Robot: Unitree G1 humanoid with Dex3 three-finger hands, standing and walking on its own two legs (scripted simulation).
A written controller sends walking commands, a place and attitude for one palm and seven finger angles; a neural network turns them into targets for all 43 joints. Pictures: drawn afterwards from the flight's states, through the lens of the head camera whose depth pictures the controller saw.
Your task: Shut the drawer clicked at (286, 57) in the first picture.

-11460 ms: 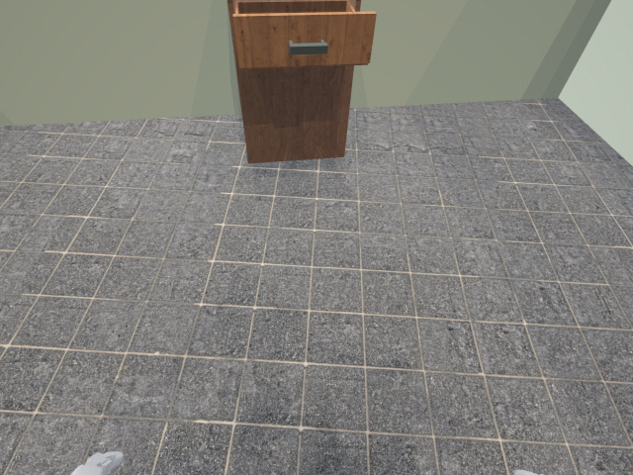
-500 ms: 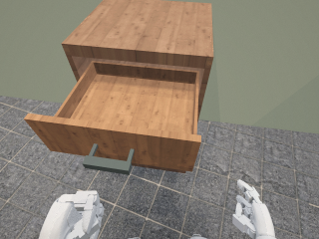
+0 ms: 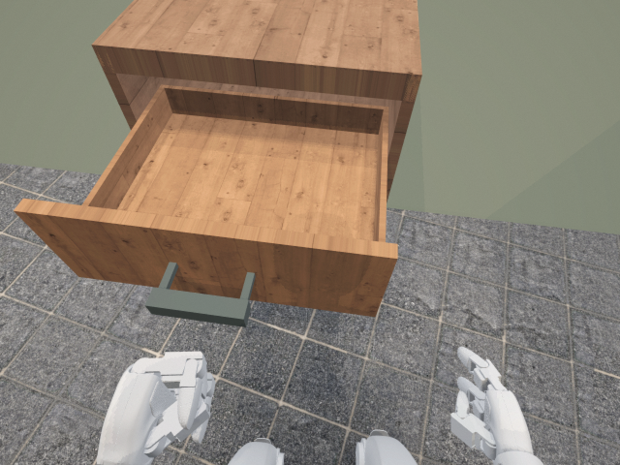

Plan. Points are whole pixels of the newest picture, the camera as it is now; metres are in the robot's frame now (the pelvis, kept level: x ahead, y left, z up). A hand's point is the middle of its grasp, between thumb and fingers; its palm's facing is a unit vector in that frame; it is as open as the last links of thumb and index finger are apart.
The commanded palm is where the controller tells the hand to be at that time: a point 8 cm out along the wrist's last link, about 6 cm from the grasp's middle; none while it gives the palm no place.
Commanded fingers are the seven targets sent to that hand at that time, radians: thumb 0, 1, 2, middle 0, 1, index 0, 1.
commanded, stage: bring the fist close to the handle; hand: left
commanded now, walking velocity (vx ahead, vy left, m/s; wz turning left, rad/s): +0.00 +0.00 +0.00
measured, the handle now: (205, 291) +0.32 +0.15 +0.04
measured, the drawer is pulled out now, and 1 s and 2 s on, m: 0.29 0.29 0.20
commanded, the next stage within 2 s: push the drawer shut in 0.68 s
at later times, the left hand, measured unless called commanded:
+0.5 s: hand (218, 382) +0.21 +0.12 +0.04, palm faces -0.11 -0.99 -0.03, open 3.3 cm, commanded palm +0.19 +0.17 +0.04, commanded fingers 0.00 0.90 0.90 -1.40 -1.60 -1.40 -1.60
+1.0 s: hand (224, 374) +0.22 +0.11 +0.04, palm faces -0.13 -0.99 -0.03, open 3.3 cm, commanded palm +0.22 +0.17 +0.04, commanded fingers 0.00 0.90 0.90 -1.40 -1.60 -1.40 -1.60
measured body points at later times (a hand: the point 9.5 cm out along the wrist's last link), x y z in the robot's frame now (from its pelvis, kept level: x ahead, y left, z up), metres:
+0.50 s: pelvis +0.00 +0.00 -0.01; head +0.08 +0.00 +0.43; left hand +0.21 +0.17 +0.04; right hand +0.18 -0.24 -0.09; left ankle -0.02 +0.12 -0.65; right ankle +0.03 -0.12 -0.65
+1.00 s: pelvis +0.00 +0.00 -0.02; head +0.08 +0.00 +0.42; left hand +0.22 +0.17 +0.04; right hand +0.19 -0.23 -0.09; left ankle -0.02 +0.12 -0.65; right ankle +0.03 -0.12 -0.65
